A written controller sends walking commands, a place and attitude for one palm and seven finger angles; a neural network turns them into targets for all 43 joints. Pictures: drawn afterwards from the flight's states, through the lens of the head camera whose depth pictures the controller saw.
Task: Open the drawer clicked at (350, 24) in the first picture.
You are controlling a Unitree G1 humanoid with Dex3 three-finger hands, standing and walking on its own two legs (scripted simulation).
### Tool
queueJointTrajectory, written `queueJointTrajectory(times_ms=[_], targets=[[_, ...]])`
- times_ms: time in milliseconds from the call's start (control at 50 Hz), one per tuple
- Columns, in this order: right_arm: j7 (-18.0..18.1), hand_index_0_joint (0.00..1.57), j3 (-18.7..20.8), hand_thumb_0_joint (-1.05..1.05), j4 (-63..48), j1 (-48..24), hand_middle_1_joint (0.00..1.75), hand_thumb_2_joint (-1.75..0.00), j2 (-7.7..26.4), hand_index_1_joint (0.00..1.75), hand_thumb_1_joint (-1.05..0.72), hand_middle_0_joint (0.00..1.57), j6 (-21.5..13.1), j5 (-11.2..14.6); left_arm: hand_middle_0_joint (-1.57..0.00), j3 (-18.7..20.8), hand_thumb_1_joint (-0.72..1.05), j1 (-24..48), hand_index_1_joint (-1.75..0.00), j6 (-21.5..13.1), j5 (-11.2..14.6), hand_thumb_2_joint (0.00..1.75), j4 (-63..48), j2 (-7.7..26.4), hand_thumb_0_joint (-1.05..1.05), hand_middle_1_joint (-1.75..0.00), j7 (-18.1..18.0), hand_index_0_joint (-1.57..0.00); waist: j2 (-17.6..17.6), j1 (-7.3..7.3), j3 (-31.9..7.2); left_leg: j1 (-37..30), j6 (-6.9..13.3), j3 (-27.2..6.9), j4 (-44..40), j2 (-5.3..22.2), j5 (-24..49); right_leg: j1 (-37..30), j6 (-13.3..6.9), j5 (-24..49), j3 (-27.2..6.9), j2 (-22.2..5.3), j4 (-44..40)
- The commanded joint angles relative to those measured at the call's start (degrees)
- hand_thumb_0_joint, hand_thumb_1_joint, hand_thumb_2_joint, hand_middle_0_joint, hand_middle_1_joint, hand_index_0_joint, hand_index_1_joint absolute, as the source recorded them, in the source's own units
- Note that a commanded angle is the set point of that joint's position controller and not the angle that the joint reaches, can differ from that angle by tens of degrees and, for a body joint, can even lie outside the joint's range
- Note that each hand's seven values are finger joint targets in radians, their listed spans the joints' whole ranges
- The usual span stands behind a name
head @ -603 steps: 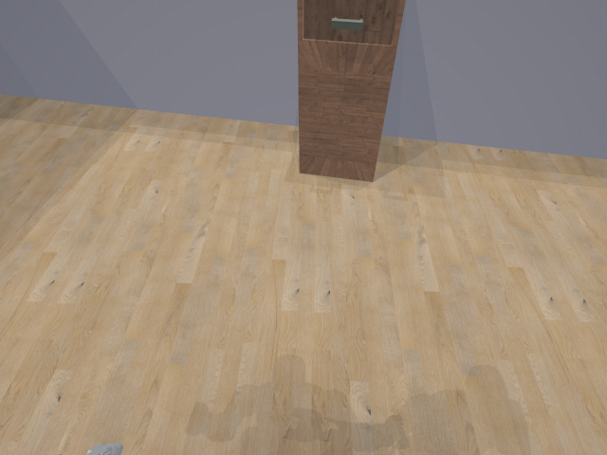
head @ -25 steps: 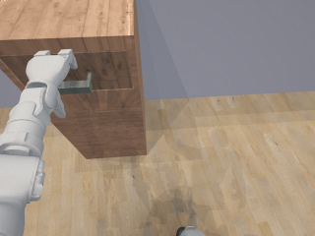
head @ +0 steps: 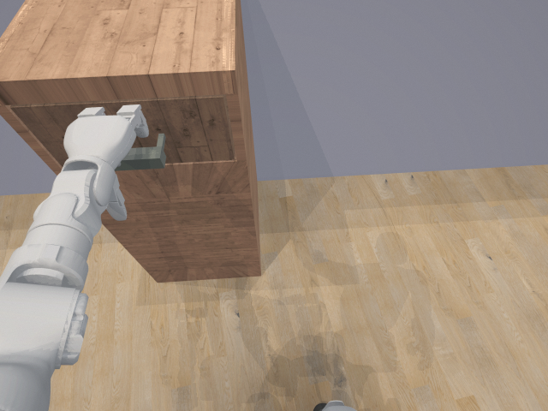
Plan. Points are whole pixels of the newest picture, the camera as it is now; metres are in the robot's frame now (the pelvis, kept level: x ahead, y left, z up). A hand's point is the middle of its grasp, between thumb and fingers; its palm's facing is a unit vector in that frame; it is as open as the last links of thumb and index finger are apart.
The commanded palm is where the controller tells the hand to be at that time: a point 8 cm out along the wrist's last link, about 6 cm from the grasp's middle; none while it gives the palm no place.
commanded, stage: lower the fingers behind the handle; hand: left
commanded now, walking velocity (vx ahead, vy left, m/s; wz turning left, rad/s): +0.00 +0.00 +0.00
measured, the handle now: (132, 149) +0.55 +0.24 +0.02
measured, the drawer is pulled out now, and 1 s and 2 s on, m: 0.00 0.00 0.00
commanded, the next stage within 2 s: lift the fingers back up to retry in 1.38 s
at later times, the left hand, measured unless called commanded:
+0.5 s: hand (120, 175) +0.47 +0.24 +0.04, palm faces -0.06 +0.00 -1.00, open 13.8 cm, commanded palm +0.46 +0.24 +0.08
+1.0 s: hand (121, 174) +0.48 +0.24 +0.03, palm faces -0.02 +0.03 -1.00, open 13.8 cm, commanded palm +0.46 +0.24 +0.05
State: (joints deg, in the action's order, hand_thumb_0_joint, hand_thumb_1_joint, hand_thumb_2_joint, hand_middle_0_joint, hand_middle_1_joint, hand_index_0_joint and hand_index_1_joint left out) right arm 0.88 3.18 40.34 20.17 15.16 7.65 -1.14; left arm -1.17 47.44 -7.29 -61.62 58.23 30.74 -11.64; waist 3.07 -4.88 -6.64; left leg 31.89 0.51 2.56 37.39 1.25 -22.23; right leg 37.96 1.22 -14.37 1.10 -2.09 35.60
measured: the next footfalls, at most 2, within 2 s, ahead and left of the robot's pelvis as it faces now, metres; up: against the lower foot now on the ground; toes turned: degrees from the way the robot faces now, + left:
none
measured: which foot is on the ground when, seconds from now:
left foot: down 0.00-1.00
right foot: down 0.00-1.00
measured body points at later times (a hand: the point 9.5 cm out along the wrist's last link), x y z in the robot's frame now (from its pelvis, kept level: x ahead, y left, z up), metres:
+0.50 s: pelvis -0.02 -0.01 -0.01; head +0.09 -0.01 +0.43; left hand +0.47 +0.23 +0.09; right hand -0.01 -0.29 -0.14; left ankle -0.06 +0.11 -0.72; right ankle +0.02 -0.14 -0.72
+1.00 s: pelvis -0.04 +0.00 -0.03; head +0.07 +0.00 +0.41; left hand +0.47 +0.23 +0.09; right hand -0.04 -0.28 -0.16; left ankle -0.06 +0.11 -0.72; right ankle +0.02 -0.14 -0.72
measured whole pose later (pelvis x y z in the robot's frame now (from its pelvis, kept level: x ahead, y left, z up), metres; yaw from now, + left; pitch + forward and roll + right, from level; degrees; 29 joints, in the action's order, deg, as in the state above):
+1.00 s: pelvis -0.04 +0.00 -0.03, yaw +0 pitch +21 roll +0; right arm 1.0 1.3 40.3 21.1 16.5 5.1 -1.1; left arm -2.5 56.6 -6.0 -63.3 67.4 33.9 -17.0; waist 2.2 -8.0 -7.8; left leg 47.0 1.1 2.6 50.0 0.9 -24.4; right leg 52.4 1.5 -15.3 0.4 -2.6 46.2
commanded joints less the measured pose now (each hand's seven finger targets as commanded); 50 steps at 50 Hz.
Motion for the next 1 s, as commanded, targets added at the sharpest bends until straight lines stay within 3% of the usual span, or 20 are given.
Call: queueJointTrajectory(times_ms=[0,40,80,120,180,260,280,400,440,480,540,600,660,720,760,820,860,900,920,980], targets=[[0.8,0.20,3.5,0.00,-3.3,6.6,0.30,-0.90,9.3,0.30,-0.90,0.20,-1.4,-0.3,-0.30,5.4,-0.50,26.0,-1.20,-1.4,0.1,0.30,-11.3,15.8,0.00,-1.20,-3.9,-0.30,-0.3,-0.59,-22.5,-6.5,1.3,-0.6,-1.8,-2.2,27.3,-17.1,-3.0,19.4,0.6,3.3,0.0],[0.9,0.20,3.3,0.00,-3.2,6.4,0.30,-0.90,9.3,0.30,-0.90,0.20,-1.4,-0.4,-0.30,6.9,-0.50,25.5,-1.20,-1.4,-0.2,0.30,-11.0,17.9,0.00,-1.20,-4.9,-0.30,-0.6,-0.30,-24.0,-5.1,1.4,-0.5,-1.4,-2.5,27.5,-18.5,-3.0,20.8,0.3,3.2,0.7],[0.7,0.20,3.4,0.00,-2.9,6.2,0.30,-0.90,9.1,0.30,-0.90,0.20,-1.6,-0.4,-0.30,4.8,-0.50,25.9,-1.20,-0.7,-0.5,0.30,-9.3,15.3,0.00,-1.20,-5.8,-0.30,0.4,-0.99,-22.9,-4.8,1.2,-0.3,-1.2,-2.5,25.9,-16.6,-3.0,19.2,0.6,3.3,0.8],[0.8,0.20,3.3,0.00,-2.8,6.1,0.30,-0.90,9.6,0.30,-0.90,0.20,-1.8,-0.5,-0.30,6.0,-0.50,26.4,-1.20,-0.2,-0.5,0.30,-8.5,16.9,0.00,-1.20,-6.4,-0.30,-1.4,-1.26,-23.0,-3.6,1.5,-0.2,-0.8,-2.6,24.5,-17.0,-2.8,18.9,0.3,3.2,0.6],[1.0,0.20,3.2,0.00,-2.7,6.4,0.30,-0.90,9.6,0.30,-0.90,0.20,-2.2,-0.4,-0.30,5.4,-0.50,27.9,-1.20,0.3,-0.9,0.30,-8.3,17.4,0.00,-1.20,-6.5,-0.30,0.3,-1.52,-24.8,-3.2,1.5,-0.1,-0.5,-2.8,23.3,-17.0,-2.8,18.8,0.0,3.1,1.1],[1.2,0.20,3.2,0.00,-2.3,6.7,0.30,-0.90,10.0,0.30,-0.90,0.20,-2.3,-0.3,-0.30,5.2,-0.50,26.4,-1.20,0.0,-0.5,0.30,-6.1,17.4,0.00,-1.20,-5.5,-0.30,-1.5,-1.98,-23.9,-1.8,1.6,-0.1,0.1,-2.7,22.1,-16.3,-2.5,18.6,-0.1,3.1,1.3],[1.2,0.20,3.2,0.00,-2.5,6.8,0.30,-0.90,9.9,0.30,-0.90,0.20,-2.4,-0.2,-0.30,4.3,-0.50,27.1,-1.20,-0.3,-0.5,0.30,-6.4,16.4,0.00,-1.20,-5.3,-0.30,-0.4,-2.09,-23.5,-1.7,1.6,-0.1,0.1,-2.9,21.0,-15.7,-2.6,17.5,-0.1,3.0,1.1],[1.5,0.20,2.9,0.00,-2.0,7.2,0.30,-0.90,10.4,0.30,-0.90,0.20,-2.8,-0.5,-0.30,5.9,-0.50,27.3,-1.20,-1.8,-0.9,0.30,-5.1,19.1,0.00,-1.20,-5.8,-0.30,-0.4,-2.57,-22.5,1.0,1.7,-0.3,1.5,-2.9,18.0,-12.7,-2.6,14.5,-0.2,3.0,2.2],[1.3,0.20,2.9,0.00,-1.9,7.7,0.30,-0.90,10.3,0.30,-0.90,0.20,-2.9,-0.5,-0.30,4.5,-0.50,26.7,-1.20,-1.4,-0.9,0.30,-3.1,17.4,0.00,-1.20,-6.2,-0.30,-1.0,-3.04,-22.1,1.9,1.8,-0.3,1.9,-2.9,17.2,-11.9,-2.5,13.8,-0.2,3.1,2.3],[1.2,0.20,2.8,0.00,-1.7,8.0,0.30,-0.90,10.7,0.30,-0.90,0.20,-2.8,-0.5,-0.30,5.5,-0.50,26.0,-1.20,-0.8,-1.0,0.30,-2.1,18.7,0.00,-1.20,-6.4,-0.30,-0.8,-2.64,-22.8,2.4,1.7,-0.4,2.4,-2.9,17.6,-11.4,-2.6,14.0,-0.1,3.1,3.0],[0.9,0.20,2.9,0.00,-1.6,8.8,0.30,-0.90,10.6,0.30,-0.90,0.20,-2.8,-0.6,-0.30,4.5,-0.50,25.4,-1.20,-0.4,-0.9,0.30,-1.5,17.2,0.00,-1.20,-6.1,-0.30,-0.1,-2.64,-24.2,1.8,1.5,-0.5,2.9,-2.7,19.4,-10.9,-2.7,15.0,0.2,3.2,3.7],[0.8,0.20,2.7,0.00,-1.7,8.8,0.30,-0.90,10.8,0.30,-0.90,0.20,-2.7,-0.5,-0.30,4.2,-0.50,24.6,-1.20,0.2,-0.8,0.30,-0.2,16.5,0.00,-1.20,-5.7,-0.30,-1.3,-2.54,-22.7,2.9,1.5,-0.7,3.0,-2.6,17.4,-9.4,-2.7,12.7,0.4,3.3,3.7],[0.9,0.20,2.5,0.00,-1.8,8.9,0.30,-0.90,10.9,0.30,-0.90,0.20,-2.7,-0.3,-0.30,2.9,-0.50,25.6,-1.20,0.5,-0.7,0.30,1.0,15.5,0.00,-1.20,-5.3,-0.30,-2.6,-3.58,-20.7,4.5,1.7,-0.8,3.2,-2.5,14.8,-7.7,-2.6,10.7,0.3,3.3,3.6],[0.7,0.20,2.7,0.00,-2.0,9.3,0.30,-0.90,10.9,0.30,-0.90,0.20,-2.8,-0.4,-0.30,3.3,-0.50,24.0,-1.20,0.3,-0.9,0.30,1.1,15.1,0.00,-1.20,-5.1,-0.30,-2.4,-3.01,-21.6,4.2,1.7,-1.0,3.7,-2.5,15.2,-7.1,-2.8,10.2,0.5,3.4,4.1],[0.8,0.20,2.4,0.00,-2.0,9.3,0.30,-0.90,10.9,0.30,-0.90,0.20,-2.9,-0.2,-0.30,1.9,-0.50,23.5,-1.20,0.7,-0.9,0.30,2.7,13.8,0.00,-1.20,-4.9,-0.30,-3.2,-3.68,-19.5,5.4,1.7,-1.0,3.9,-2.3,12.9,-4.9,-2.7,8.1,0.7,3.4,4.2],[0.8,0.20,2.2,0.00,-2.2,9.5,0.30,-0.90,11.3,0.30,-0.90,0.20,-2.9,-0.1,-0.30,2.5,-0.50,24.2,-1.20,1.0,-1.0,0.30,3.7,15.1,0.00,-1.20,-4.6,-0.30,-4.3,-3.78,-18.7,7.1,1.8,-1.2,4.3,-2.4,11.0,-3.8,-2.8,6.3,0.7,3.4,4.6],[0.9,0.20,2.1,0.00,-2.3,9.6,0.30,-0.90,11.1,0.30,-0.90,0.20,-3.3,0.1,-0.30,0.1,-0.50,25.5,-1.20,1.6,-1.5,0.30,5.2,12.9,0.00,-1.20,-4.7,-0.30,-3.1,-5.00,-16.7,7.9,1.8,-1.3,4.6,-2.3,9.2,-0.8,-2.7,4.2,0.9,3.4,4.8],[0.9,0.20,1.7,0.00,-2.5,9.9,0.30,-0.90,11.6,0.30,-0.90,0.20,-3.4,0.1,-0.30,1.6,-0.50,25.1,-1.20,2.3,-1.4,0.30,6.4,15.2,0.00,-1.20,-4.6,-0.30,-3.9,-4.53,-17.0,9.5,1.9,-1.4,5.1,-2.4,7.7,-0.6,-2.7,2.8,0.9,3.4,5.4],[1.0,0.20,1.8,0.00,-2.4,9.9,0.30,-0.90,11.7,0.30,-0.90,0.20,-3.4,0.1,-0.30,1.4,-0.50,26.5,-1.20,2.4,-1.4,0.30,6.5,15.3,0.00,-1.20,-4.4,-0.30,-4.0,-5.23,-17.2,9.6,2.0,-1.3,5.5,-2.3,7.9,-0.1,-2.7,3.1,0.9,3.3,5.6],[1.0,0.20,1.7,0.00,-3.1,10.3,0.30,-0.90,11.4,0.30,-0.90,0.20,-3.5,0.2,-0.30,0.9,-0.50,25.6,-1.20,2.8,-1.2,0.30,6.8,14.6,0.00,-1.20,-3.5,-0.30,-3.4,-4.94,-18.7,10.1,1.9,-1.3,6.4,-2.4,8.0,0.1,-2.7,3.4,0.9,3.3,6.6]])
